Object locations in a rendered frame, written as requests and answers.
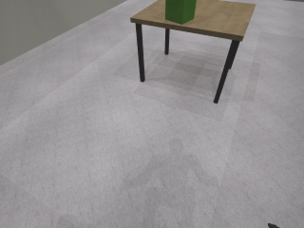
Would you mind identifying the table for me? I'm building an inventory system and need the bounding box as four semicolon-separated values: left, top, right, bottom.
130;0;256;104

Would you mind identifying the carton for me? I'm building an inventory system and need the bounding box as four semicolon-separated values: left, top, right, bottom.
165;0;197;25

